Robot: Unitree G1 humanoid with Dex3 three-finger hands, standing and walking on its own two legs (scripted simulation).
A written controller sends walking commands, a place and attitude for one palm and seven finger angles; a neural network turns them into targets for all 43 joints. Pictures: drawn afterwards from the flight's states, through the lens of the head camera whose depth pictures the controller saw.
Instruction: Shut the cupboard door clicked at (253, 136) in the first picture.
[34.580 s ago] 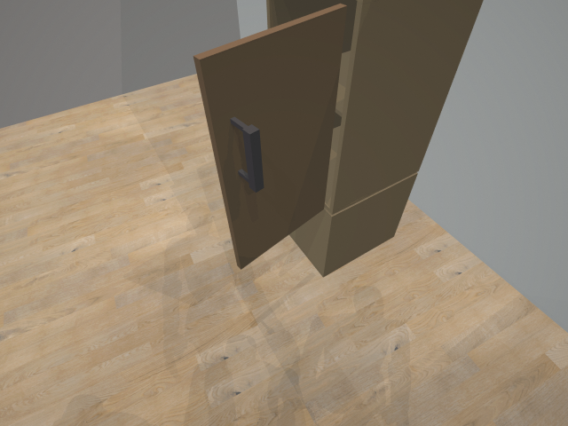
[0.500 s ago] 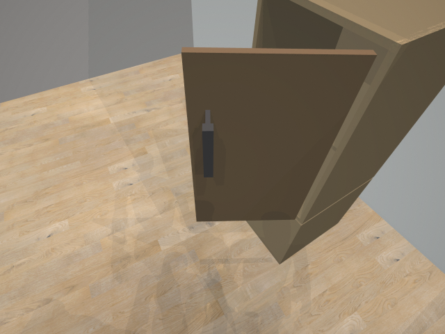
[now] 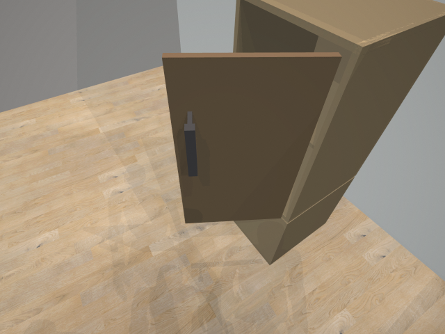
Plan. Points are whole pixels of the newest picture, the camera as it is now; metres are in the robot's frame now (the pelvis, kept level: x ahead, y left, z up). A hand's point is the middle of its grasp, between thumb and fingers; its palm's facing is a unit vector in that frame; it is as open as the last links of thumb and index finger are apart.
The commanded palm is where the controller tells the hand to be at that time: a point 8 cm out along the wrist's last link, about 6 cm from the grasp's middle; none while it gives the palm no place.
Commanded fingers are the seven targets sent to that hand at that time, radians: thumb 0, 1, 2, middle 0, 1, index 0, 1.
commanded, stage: look again from close up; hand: left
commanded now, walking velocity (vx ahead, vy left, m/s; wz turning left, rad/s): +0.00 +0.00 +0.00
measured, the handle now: (191, 145) +0.49 +0.09 +0.05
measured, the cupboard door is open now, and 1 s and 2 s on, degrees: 59 59 59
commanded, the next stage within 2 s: shuffle to correct the standing spot in 0.56 s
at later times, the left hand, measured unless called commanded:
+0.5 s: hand out of the picture +0.02 +0.19 -0.19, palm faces +0.02 -0.98 -0.21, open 7.3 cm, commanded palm none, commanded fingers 0.00 0.90 0.90 -0.20 -0.30 -0.20 -0.30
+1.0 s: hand out of the picture +0.00 +0.17 -0.19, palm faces +0.02 -0.98 -0.19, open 7.3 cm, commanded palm none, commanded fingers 0.00 0.90 0.90 -0.20 -0.30 -0.20 -0.30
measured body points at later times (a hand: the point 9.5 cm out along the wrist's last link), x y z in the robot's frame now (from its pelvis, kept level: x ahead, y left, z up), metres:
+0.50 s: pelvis +0.02 +0.01 -0.01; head +0.02 +0.01 +0.44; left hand +0.02 +0.24 -0.17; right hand +0.05 -0.22 -0.16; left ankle +0.04 +0.09 -0.74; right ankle -0.04 -0.11 -0.74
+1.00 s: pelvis +0.02 -0.01 -0.01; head +0.04 +0.01 +0.44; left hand +0.00 +0.22 -0.18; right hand +0.05 -0.24 -0.16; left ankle +0.04 +0.09 -0.74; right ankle -0.04 -0.11 -0.74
